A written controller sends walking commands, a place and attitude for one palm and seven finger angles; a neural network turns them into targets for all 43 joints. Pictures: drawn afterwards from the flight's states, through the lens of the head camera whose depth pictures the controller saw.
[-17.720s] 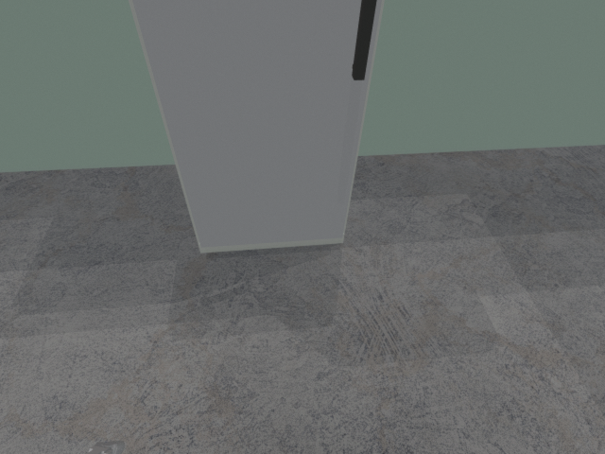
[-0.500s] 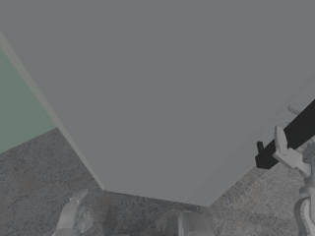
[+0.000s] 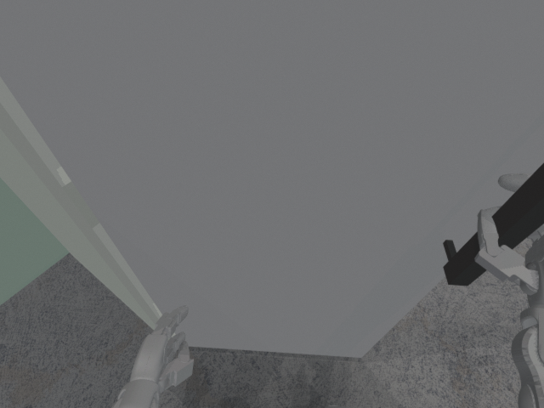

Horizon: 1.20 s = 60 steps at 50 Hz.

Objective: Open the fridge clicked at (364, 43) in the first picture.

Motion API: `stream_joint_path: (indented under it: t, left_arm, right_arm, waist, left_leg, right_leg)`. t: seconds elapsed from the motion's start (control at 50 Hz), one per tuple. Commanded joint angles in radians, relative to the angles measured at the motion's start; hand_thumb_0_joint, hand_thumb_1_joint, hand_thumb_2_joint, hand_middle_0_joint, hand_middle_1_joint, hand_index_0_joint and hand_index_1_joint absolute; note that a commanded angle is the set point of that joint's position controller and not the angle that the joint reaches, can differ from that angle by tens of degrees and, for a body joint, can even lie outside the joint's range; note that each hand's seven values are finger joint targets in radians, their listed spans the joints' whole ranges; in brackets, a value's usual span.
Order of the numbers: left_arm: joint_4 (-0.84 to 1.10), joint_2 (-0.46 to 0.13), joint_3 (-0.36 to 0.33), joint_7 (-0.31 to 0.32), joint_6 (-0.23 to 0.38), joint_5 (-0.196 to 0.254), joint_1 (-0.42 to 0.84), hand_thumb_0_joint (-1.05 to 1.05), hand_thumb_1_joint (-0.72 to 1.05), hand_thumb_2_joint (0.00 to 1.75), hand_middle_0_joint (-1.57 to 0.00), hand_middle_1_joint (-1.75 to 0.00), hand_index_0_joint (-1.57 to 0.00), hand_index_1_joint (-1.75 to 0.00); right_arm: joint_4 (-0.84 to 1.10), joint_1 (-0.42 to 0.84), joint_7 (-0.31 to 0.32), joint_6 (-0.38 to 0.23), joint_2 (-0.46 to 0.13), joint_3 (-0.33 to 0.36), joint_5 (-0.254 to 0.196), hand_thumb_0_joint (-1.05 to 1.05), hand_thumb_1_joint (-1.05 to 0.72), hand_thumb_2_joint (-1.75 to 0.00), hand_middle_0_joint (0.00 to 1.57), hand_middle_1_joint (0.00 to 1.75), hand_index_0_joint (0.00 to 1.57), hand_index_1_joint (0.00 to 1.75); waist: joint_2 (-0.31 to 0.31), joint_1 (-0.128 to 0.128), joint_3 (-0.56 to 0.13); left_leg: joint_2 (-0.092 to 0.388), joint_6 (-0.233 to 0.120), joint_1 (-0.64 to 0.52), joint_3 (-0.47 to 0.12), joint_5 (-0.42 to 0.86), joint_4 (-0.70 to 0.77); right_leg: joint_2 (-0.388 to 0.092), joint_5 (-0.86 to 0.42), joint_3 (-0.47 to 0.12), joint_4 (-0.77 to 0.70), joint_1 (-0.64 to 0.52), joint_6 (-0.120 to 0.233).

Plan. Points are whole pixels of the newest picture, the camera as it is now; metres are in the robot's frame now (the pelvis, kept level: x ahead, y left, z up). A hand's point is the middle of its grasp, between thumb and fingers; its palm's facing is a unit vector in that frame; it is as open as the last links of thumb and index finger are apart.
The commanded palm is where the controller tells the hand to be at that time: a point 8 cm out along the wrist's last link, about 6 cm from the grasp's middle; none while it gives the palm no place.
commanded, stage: walk backward, drawing the door open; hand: right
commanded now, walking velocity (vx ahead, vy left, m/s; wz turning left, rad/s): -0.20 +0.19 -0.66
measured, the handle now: (536, 174) +0.32 -0.25 +0.23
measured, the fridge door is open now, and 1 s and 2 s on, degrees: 57 75 73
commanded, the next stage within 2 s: stop walking and hold the door back in 0.50 s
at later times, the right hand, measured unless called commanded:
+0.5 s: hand (510, 376) +0.14 -0.19 +0.17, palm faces +0.43 +0.88 -0.20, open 7.0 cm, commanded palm +0.09 -0.22 +0.16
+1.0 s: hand (502, 403) +0.12 -0.18 +0.16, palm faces +0.63 +0.74 -0.23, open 6.3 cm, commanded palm +0.08 -0.22 +0.15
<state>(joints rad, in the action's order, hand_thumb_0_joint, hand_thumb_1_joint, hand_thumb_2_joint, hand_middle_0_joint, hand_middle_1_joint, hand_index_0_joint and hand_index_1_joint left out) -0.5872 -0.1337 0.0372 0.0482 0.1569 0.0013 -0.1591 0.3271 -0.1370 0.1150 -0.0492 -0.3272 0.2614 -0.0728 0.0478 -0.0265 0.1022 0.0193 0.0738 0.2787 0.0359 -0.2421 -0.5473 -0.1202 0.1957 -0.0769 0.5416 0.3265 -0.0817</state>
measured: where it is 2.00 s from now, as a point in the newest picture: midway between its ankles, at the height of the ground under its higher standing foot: outside the picture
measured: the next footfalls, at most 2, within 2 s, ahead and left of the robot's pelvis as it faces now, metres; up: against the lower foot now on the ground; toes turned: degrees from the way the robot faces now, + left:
left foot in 0.02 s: +0.07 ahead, +0.14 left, +0.00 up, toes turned +2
right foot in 0.34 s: -0.04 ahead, -0.06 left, +0.00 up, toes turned -17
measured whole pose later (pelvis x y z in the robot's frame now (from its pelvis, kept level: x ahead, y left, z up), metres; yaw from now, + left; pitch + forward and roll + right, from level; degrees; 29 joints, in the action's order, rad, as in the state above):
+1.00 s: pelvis -0.11 +0.15 +0.01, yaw -29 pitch -2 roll -2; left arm -0.70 -0.32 -0.05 0.09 0.02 0.01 -0.16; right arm -0.27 0.29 0.06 -0.20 -0.28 0.15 -0.03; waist 0.02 0.01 0.05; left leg 0.14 0.07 0.24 0.04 -0.24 -0.51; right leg 0.00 0.36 0.05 0.90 0.44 -0.03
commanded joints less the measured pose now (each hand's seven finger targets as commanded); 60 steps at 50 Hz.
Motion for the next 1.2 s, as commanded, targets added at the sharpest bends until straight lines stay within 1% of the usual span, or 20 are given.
stream_joint_path:
  t: [0.0, 0.04, 0.08, 0.22, 0.28, 0.32, 0.36, 0.46, 0.58, 0.66, 0.68, 0.72, 0.74, 0.76, 0.78, 0.84, 1.02, 1.04, 1.1, 1.18]
  left_arm:
    - [0.127, -0.126, -0.055, 0.028, 0.016, -0.013, 0.094, 0.00, 0.90, 0.90, -0.20, -0.30, -0.20, -0.30]
    - [0.122, -0.145, -0.089, 0.016, -0.001, -0.003, 0.073, 0.00, 0.90, 0.90, -0.20, -0.30, -0.20, -0.30]
    - [0.126, -0.124, -0.069, 0.026, -0.016, 0.001, 0.119, 0.00, 0.90, 0.90, -0.20, -0.30, -0.20, -0.30]
    - [0.143, -0.136, -0.071, 0.054, -0.026, -0.023, 0.052, 0.00, 0.90, 0.90, -0.20, -0.30, -0.20, -0.30]
    - [0.150, -0.146, -0.080, 0.056, -0.030, -0.022, -0.004, 0.00, 0.90, 0.90, -0.20, -0.30, -0.20, -0.30]
    - [0.169, -0.201, -0.099, 0.045, -0.009, -0.013, 0.016, 0.00, 0.90, 0.90, -0.20, -0.30, -0.20, -0.30]
    - [0.113, -0.168, -0.102, 0.024, 0.015, -0.031, 0.023, 0.00, 0.90, 0.90, -0.20, -0.30, -0.20, -0.30]
    - [0.061, -0.175, -0.107, 0.007, 0.025, -0.010, 0.026, 0.00, 0.90, 0.90, -0.20, -0.30, -0.20, -0.30]
    - [0.067, -0.164, -0.089, 0.014, 0.037, -0.003, 0.037, 0.00, 0.90, 0.90, -0.20, -0.30, -0.20, -0.30]
    - [0.048, -0.167, -0.082, 0.029, 0.013, 0.001, 0.045, 0.00, 0.90, 0.90, -0.20, -0.30, -0.20, -0.30]
    - [0.052, -0.154, -0.075, 0.034, 0.003, 0.006, 0.046, 0.00, 0.90, 0.90, -0.20, -0.30, -0.20, -0.30]
    - [0.082, -0.139, -0.059, 0.050, -0.026, 0.008, 0.110, 0.00, 0.90, 0.90, -0.20, -0.30, -0.20, -0.30]
    - [0.048, -0.151, -0.043, 0.048, -0.037, -0.014, 0.101, 0.00, 0.90, 0.90, -0.20, -0.30, -0.20, -0.30]
    - [0.041, -0.181, -0.086, 0.040, -0.051, 0.001, 0.063, 0.00, 0.90, 0.90, -0.20, -0.30, -0.20, -0.30]
    - [0.047, -0.181, -0.080, 0.043, -0.059, 0.003, 0.117, 0.00, 0.90, 0.90, -0.20, -0.30, -0.20, -0.30]
    - [0.019, -0.199, -0.070, 0.053, -0.090, 0.009, 0.114, 0.00, 0.90, 0.90, -0.20, -0.30, -0.20, -0.30]
    - [0.045, -0.199, -0.090, 0.044, -0.076, 0.003, 0.049, 0.00, 0.90, 0.90, -0.20, -0.30, -0.20, -0.30]
    - [0.051, -0.214, -0.100, 0.045, -0.074, 0.002, 0.034, 0.00, 0.90, 0.90, -0.20, -0.30, -0.20, -0.30]
    - [0.087, -0.186, -0.075, 0.028, -0.065, 0.015, 0.055, 0.00, 0.90, 0.90, -0.20, -0.30, -0.20, -0.30]
    - [0.056, -0.219, -0.085, 0.020, -0.061, 0.015, 0.015, 0.00, 0.90, 0.90, -0.20, -0.30, -0.20, -0.30]
  right_arm:
    - [0.240, 0.127, 0.027, -0.133, -0.294, 0.220, 0.048, 0.00, -0.90, -0.90, 0.45, 1.40, 0.45, 1.40]
    - [0.243, 0.068, 0.020, -0.134, -0.232, 0.201, 0.029, 0.00, -0.90, -0.90, 0.45, 1.40, 0.45, 1.40]
    - [0.279, 0.069, 0.027, -0.159, -0.199, 0.190, 0.024, 0.00, -0.90, -0.90, 0.45, 1.40, 0.45, 1.40]
    - [0.372, 0.039, 0.045, -0.164, -0.174, 0.151, 0.030, 0.00, -0.90, -0.90, 0.45, 1.40, 0.45, 1.40]
    - [0.415, 0.061, 0.036, -0.157, -0.138, 0.092, 0.017, 0.00, -0.90, -0.90, 0.45, 1.40, 0.45, 1.40]
    - [0.465, 0.113, 0.018, -0.172, -0.138, 0.048, 0.012, 0.00, -0.90, -0.90, 0.45, 1.40, 0.45, 1.40]
    - [0.513, 0.196, -0.022, -0.206, -0.187, 0.078, 0.054, 0.00, -0.90, -0.90, 0.45, 1.40, 0.45, 1.40]
    - [0.442, 0.194, -0.030, -0.163, -0.084, -0.031, 0.061, 0.00, -0.90, -0.90, 0.45, 1.40, 0.45, 1.40]
    - [0.420, 0.182, -0.020, -0.139, -0.070, -0.033, 0.035, 0.00, -0.90, -0.90, 0.45, 1.40, 0.45, 1.40]
    - [0.142, 0.345, 0.012, -0.116, -0.105, 0.010, 0.033, 0.00, -0.90, -0.90, 0.45, 1.40, 0.45, 1.40]
    - [0.084, 0.397, 0.012, -0.115, -0.131, 0.020, 0.039, 0.00, -0.90, -0.90, 0.45, 1.40, 0.45, 1.40]
    - [-0.044, 0.492, 0.017, -0.104, -0.287, 0.135, 0.043, 0.00, -0.90, -0.90, 0.45, 1.40, 0.45, 1.40]
    - [-0.206, 0.454, 0.018, -0.100, -0.292, 0.165, 0.040, 0.00, -0.90, -0.90, 0.45, 1.40, 0.45, 1.40]
    - [-0.236, 0.499, 0.020, -0.098, -0.345, 0.203, 0.033, 0.00, -0.90, -0.90, 0.45, 1.40, 0.45, 1.40]
    - [-0.213, 0.618, 0.005, -0.118, -0.232, 0.073, 0.024, 0.00, -0.90, -0.90, 0.45, 1.40, 0.45, 1.40]
    - [-0.406, 0.661, 0.006, -0.176, -0.289, 0.141, 0.028, 0.00, -0.90, -0.90, 0.45, 1.40, 0.45, 1.40]
    - [-0.391, 0.883, 0.005, -0.193, -0.148, -0.006, 0.043, 0.00, -0.90, -0.90, 0.45, 1.40, 0.45, 1.40]
    - [-0.367, 0.867, 0.000, -0.200, -0.125, -0.020, 0.042, 0.00, -0.90, -0.90, 0.45, 1.40, 0.45, 1.40]
    - [-0.255, 0.971, -0.031, -0.217, 0.011, -0.175, 0.034, 0.00, -0.90, -0.90, 0.45, 1.40, 0.45, 1.40]
    - [-0.259, 0.926, -0.027, -0.191, -0.076, -0.113, 0.045, 0.00, -0.90, -0.90, 0.45, 1.40, 0.45, 1.40]
  waist:
    - [-0.271, -0.012, -0.253]
    - [-0.350, 0.017, -0.295]
    - [-0.191, 0.015, -0.274]
    - [-0.200, 0.004, -0.298]
    - [-0.046, 0.054, -0.333]
    - [0.344, 0.031, -0.293]
    - [0.272, 0.047, -0.278]
    - [0.204, 0.032, -0.260]
    - [0.289, 0.053, -0.260]
    - [0.211, 0.018, -0.298]
    - [0.090, 0.016, -0.291]
    - [-0.331, -0.007, -0.251]
    - [-0.189, -0.007, -0.242]
    - [-0.332, 0.026, -0.264]
    - [-0.365, 0.021, -0.203]
    - [-0.268, 0.019, -0.210]
    - [-0.236, 0.020, -0.303]
    - [-0.146, 0.027, -0.324]
    - [0.295, 0.055, -0.351]
    - [0.118, 0.040, -0.356]
  left_leg:
    - [0.375, -0.192, -0.055, -0.334, 0.314, 0.266]
    - [0.358, -0.212, -0.131, -0.283, 0.183, 0.231]
    - [0.319, -0.227, -0.201, -0.100, 0.400, 0.160]
    - [0.323, -0.230, -0.164, -0.031, 0.394, 0.164]
    - [0.233, -0.157, -0.124, 0.074, 0.355, -0.033]
    - [0.002, -0.008, 0.322, 0.094, -0.311, -0.421]
    - [0.001, -0.006, 0.374, -0.102, -0.344, -0.620]
    - [-0.019, 0.005, 0.305, -0.042, -0.096, -0.507]
    - [-0.053, 0.012, 0.130, -0.026, -0.167, -0.264]
    - [-0.089, 0.011, -0.105, 0.029, -0.030, 0.114]
    - [-0.019, 0.004, -0.184, -0.004, 0.062, 0.253]
    - [0.400, -0.172, -0.134, -0.471, 0.179, 0.308]
    - [0.432, -0.198, -0.082, -0.446, 0.120, 0.282]
    - [0.427, -0.183, -0.113, -0.550, -0.032, 0.309]
    - [0.382, -0.165, -0.116, -0.440, -0.023, 0.270]
    - [0.303, -0.133, -0.159, -0.159, 0.231, 0.195]
    - [0.252, -0.140, -0.080, -0.114, -0.015, 0.167]
    - [0.187, -0.109, -0.049, -0.064, 0.001, 0.071]
    - [-0.003, -0.037, 0.251, 0.031, -0.305, -0.358]
    - [0.017, -0.049, 0.223, -0.010, -0.174, -0.297]
  right_leg:
    - [0.162, 0.446, 0.038, 0.635, 0.195, 0.056]
    - [0.138, 0.353, -0.007, 0.849, 0.265, 0.028]
    - [0.113, 0.331, 0.050, 0.804, 0.274, 0.016]
    - [0.092, 0.330, 0.159, 0.245, 0.045, 0.057]
    - [0.101, 0.052, 0.169, -0.108, -0.134, 0.048]
    - [-0.327, -0.751, -0.429, -0.240, -0.377, 0.232]
    - [-0.363, -0.715, -0.570, -0.250, -0.342, 0.256]
    - [-0.151, -0.420, -0.170, -0.202, -0.323, 0.176]
    - [-0.146, -0.202, -0.253, -0.267, -0.229, 0.195]
    - [-0.050, -0.156, -0.111, -0.075, -0.160, 0.161]
    - [0.010, -0.021, -0.080, 0.024, -0.073, 0.120]
    - [0.170, 0.397, 0.006, 0.536, 0.236, 0.056]
    - [0.138, 0.337, -0.039, 0.657, 0.265, 0.061]
    - [0.158, 0.313, -0.063, 0.705, 0.308, 0.051]
    - [0.135, 0.227, -0.076, 0.749, 0.331, 0.043]
    - [0.114, 0.144, 0.022, 0.659, 0.285, 0.037]
    - [0.126, 0.054, 0.185, -0.086, -0.138, 0.077]
    - [0.087, 0.011, 0.162, -0.157, -0.221, 0.084]
    - [-0.244, -0.258, -0.305, -0.251, -0.367, 0.240]
    - [-0.210, -0.479, -0.143, -0.136, -0.394, 0.253]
